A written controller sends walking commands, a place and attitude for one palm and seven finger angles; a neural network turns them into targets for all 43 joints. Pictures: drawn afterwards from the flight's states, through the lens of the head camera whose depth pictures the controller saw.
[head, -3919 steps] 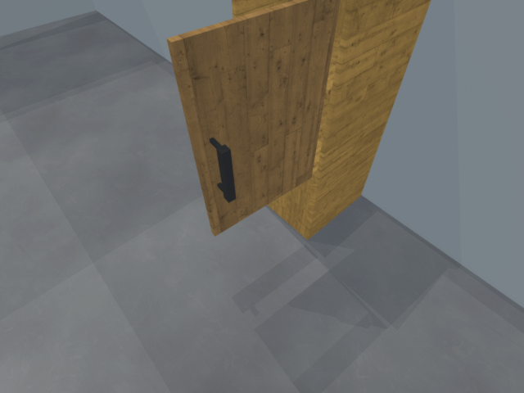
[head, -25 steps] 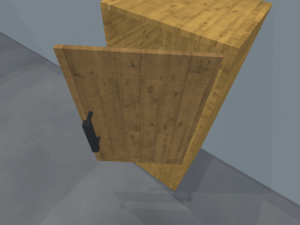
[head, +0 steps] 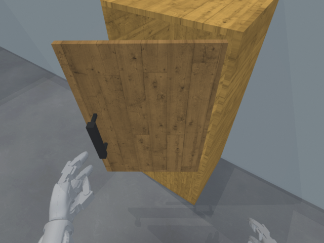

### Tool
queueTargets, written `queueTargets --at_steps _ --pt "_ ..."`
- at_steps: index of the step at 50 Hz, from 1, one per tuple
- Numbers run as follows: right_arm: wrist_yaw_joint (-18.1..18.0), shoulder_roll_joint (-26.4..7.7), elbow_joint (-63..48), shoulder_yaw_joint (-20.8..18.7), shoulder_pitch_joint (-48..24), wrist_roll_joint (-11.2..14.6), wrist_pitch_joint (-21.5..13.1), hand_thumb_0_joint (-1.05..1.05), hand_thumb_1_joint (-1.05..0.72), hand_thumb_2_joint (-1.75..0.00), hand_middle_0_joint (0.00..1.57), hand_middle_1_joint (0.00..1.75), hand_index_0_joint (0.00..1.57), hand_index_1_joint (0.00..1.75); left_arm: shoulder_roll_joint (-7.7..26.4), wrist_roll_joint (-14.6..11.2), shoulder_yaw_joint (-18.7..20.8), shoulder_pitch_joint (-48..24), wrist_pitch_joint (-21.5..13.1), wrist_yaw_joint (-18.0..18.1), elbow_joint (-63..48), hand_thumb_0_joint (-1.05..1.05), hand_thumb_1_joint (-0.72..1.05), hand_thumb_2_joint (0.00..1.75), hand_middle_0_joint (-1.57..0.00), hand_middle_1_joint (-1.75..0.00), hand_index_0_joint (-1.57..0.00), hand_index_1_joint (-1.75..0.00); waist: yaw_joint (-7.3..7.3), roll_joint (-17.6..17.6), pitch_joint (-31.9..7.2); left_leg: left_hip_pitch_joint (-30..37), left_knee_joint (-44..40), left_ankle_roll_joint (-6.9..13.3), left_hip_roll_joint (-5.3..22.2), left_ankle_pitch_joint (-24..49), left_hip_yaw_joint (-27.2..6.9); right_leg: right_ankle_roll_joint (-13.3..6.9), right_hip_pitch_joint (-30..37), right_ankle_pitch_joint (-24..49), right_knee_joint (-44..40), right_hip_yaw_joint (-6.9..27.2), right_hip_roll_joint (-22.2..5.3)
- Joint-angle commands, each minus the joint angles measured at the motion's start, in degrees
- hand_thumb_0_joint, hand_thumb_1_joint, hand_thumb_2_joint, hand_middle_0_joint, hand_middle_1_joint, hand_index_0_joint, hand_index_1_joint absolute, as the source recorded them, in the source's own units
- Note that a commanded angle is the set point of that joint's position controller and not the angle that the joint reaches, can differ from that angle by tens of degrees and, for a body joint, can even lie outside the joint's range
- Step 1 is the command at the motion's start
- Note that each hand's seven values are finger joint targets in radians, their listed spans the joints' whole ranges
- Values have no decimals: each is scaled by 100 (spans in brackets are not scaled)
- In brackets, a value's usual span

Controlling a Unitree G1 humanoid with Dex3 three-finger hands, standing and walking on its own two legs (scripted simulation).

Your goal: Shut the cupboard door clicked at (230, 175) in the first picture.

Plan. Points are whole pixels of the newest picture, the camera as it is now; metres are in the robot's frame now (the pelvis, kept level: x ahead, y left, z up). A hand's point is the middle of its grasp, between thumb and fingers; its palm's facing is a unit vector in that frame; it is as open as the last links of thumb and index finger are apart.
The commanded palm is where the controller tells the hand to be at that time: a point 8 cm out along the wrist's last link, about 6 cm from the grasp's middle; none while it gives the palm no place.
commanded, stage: raise the hand and make a fist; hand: left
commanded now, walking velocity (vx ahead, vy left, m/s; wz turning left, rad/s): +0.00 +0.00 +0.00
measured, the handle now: (99, 136) +0.46 +0.22 -0.03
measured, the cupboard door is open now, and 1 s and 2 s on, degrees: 34 34 34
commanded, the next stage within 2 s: bring the fist close to the handle in 1.68 s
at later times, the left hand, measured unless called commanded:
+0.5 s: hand (103, 228) +0.18 +0.15 -0.05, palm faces -0.12 -0.99 +0.01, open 4.6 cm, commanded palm +0.15 +0.23 -0.04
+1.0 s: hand (77, 216) +0.20 +0.21 -0.02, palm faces +0.07 -1.00 -0.04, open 3.1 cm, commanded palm +0.17 +0.25 -0.03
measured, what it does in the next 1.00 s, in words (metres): lowers itself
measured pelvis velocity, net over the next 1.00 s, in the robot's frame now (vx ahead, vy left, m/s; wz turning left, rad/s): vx -0.02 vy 0.02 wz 0.00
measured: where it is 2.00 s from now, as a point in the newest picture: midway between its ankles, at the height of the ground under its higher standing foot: outside the picture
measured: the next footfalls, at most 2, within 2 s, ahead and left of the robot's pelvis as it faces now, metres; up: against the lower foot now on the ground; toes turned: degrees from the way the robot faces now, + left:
none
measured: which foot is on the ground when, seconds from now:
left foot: down 0.00-1.00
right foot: down 0.00-1.00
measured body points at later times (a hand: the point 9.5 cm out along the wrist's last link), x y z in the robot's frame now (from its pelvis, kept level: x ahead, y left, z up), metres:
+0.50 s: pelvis -0.05 -0.01 -0.09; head +0.02 -0.02 +0.35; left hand +0.19 +0.21 -0.05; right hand +0.15 -0.22 -0.17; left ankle -0.01 +0.10 -0.71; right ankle +0.02 -0.11 -0.71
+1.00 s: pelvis -0.02 +0.02 -0.08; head +0.06 +0.03 +0.36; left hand +0.19 +0.26 -0.01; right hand +0.19 -0.21 -0.14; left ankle -0.01 +0.10 -0.71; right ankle +0.02 -0.11 -0.71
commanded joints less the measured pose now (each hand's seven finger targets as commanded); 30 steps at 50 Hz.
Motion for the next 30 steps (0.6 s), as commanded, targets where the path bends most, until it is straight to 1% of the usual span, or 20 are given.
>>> queueTargets --at_steps 1,3,4,5,6,7,9,10,11,13,15,17,19,20,21,23,25,27,28,30 --pt "183 -756 -1384 -423 -599 -5 -262 0 -90 -90 20 30 20 30 462 -463 736 2122 -1683 -1535 657 0 90 90 -42 -54 -42 -54 644 -1939 -62 -2040 833 -351 -112 490 -212 -42 -526 661 350 458 -49" --pt "199 -801 -1778 -432 -812 26 -193 0 -90 -90 20 30 20 30 872 -498 1050 1692 -1897 -1903 489 0 90 90 -46 -58 -46 -58 730 -670 -499 -2468 1258 -274 -199 231 -49 -130 -736 134 718 688 -78" --pt "188 -792 -1976 -405 -935 40 -153 0 -90 -90 20 30 20 30 1028 -504 1100 1385 -1846 -1943 76 0 90 90 -47 -60 -47 -60 794 -77 -622 -2626 1395 -223 -228 6 36 -156 -972 -430 785 787 -64" --pt "170 -794 -2166 -377 -1010 45 -155 0 -90 -90 20 30 20 30 1153 -568 1100 891 -1803 -1904 -462 0 90 90 -49 -62 -49 -62 751 319 -887 -2685 1527 -173 -213 -164 44 -160 -1139 -887 851 893 -58" --pt "138 -806 -2261 -379 -995 40 -144 0 -90 -90 20 30 20 30 1448 -606 1284 391 -1790 -1789 -1007 0 90 90 -51 -64 -51 -64 720 585 -1016 -2780 1634 -142 -163 -393 -3 -161 -1341 -1408 861 993 -37" --pt "105 -776 -2392 -348 -997 35 -166 0 -90 -90 20 30 20 30 1442 -638 1207 -17 -1821 -1674 -1574 0 90 90 -53 -66 -53 -66 636 669 -1312 -2823 1753 -94 -99 -563 -61 -135 -1455 -1839 870 1090 -30" --pt "16 -678 -2337 -297 -854 6 -238 0 -90 -90 20 30 20 30 1399 -705 1078 -642 -2153 -1414 -2818 0 90 90 -57 -70 -57 -70 397 849 -1840 -2688 2093 -19 -23 -535 -160 -105 -1549 -1855 936 1186 21" --pt "-44 -676 -2295 -275 -777 -9 -270 0 -90 -90 20 30 20 30 1424 -737 994 -787 -2307 -1332 -3307 0 90 90 -58 -72 -58 -72 283 886 -2047 -2608 2207 9 3 -547 -214 -108 -1675 -1816 986 1163 60" --pt "-107 -703 -2233 -250 -754 -9 -298 0 -90 -90 20 30 20 30 1309 -754 742 -1061 -2421 -1301 -3831 0 90 90 -60 -74 -60 -74 83 698 -2104 -2591 2294 37 60 -616 -306 -112 -1919 -1790 1109 1092 138" --pt "-196 -783 -2120 -216 -677 14 -356 0 -90 -90 20 30 20 30 877 -757 122 -577 -2390 -1422 -3634 0 90 90 -64 -78 -64 -78 -104 520 -1666 -2792 2413 55 87 -801 -361 -115 -2203 -1876 1088 1025 179" --pt "-286 -894 -2059 -177 -565 54 -352 0 -90 -90 20 30 20 30 896 -718 -161 -530 -2056 -1626 -3275 0 90 90 -68 -82 -68 -82 -278 402 -1382 -3012 2499 68 106 -932 -432 -72 -2277 -1927 1048 955 200" --pt "-353 -915 -2046 -138 -452 149 -248 0 -90 -90 20 30 20 30 973 -649 -133 -176 -1346 -1830 -2344 0 90 90 -71 -86 -71 -86 -281 -46 -1009 -3400 2488 68 107 -1088 -436 -12 -2219 -2235 863 968 156" --pt "-392 -891 -2155 -171 -449 266 -92 0 -90 -90 20 30 20 30 1103 -607 161 343 -493 -1948 -1685 0 90 90 -75 -90 -75 -90 -51 -533 -976 -3605 2367 65 125 -1046 -388 59 -1900 -2455 642 1048 92" --pt "-401 -883 -2292 -183 -501 317 11 0 -90 -90 20 30 20 30 1199 -621 371 514 -76 -1948 -1598 0 90 90 -77 -92 -77 -92 123 -759 -1130 -3599 2247 68 103 -1013 -358 84 -1623 -2505 587 1056 63" --pt "-401 -848 -2391 -178 -621 324 93 0 -90 -90 20 30 20 30 1340 -652 630 693 251 -1895 -1548 0 90 90 -79 -94 -79 -94 342 -595 -1267 -3521 2168 55 66 -873 -327 56 -1401 -2418 602 1060 66" --pt "-360 -709 -2605 -161 -713 293 205 0 -90 -90 20 30 20 30 1429 -807 1073 642 523 -1603 -2192 0 90 90 -82 -98 -82 -98 569 -488 -1698 -3295 2011 10 18 -459 -324 64 -975 -1903 701 966 29" --pt "-338 -542 -2597 -152 -740 234 235 0 -90 -90 20 30 20 30 1320 -892 1320 599 332 -1140 -2716 0 90 90 -86 -102 -86 -102 649 -471 -1801 -3149 1982 -31 51 -126 -347 68 -851 -1295 842 870 65" --pt "-301 -472 -2513 -128 -659 140 177 0 -90 -90 20 30 20 30 1346 -808 1395 557 -197 -740 -3203 0 90 90 -90 -106 -90 -106 710 -99 -1960 -2943 1887 -62 106 289 -426 -19 -847 -460 1210 642 138" --pt "-264 -453 -2414 -128 -577 89 138 0 -90 -90 20 30 20 30 1181 -714 1184 641 -469 -653 -3172 0 90 90 -92 -108 -92 -108 615 -48 -1873 -2821 1859 -69 132 439 -449 -31 -1046 -54 1376 489 180" --pt "-192 -522 -2267 -130 -477 17 115 0 -90 -90 20 30 20 30 936 -519 719 631 -935 -664 -2973 0 90 90 -95 -112 -95 -112 369 80 -1581 -2782 1894 -73 140 400 -486 -51 -1610 -13 1595 258 246"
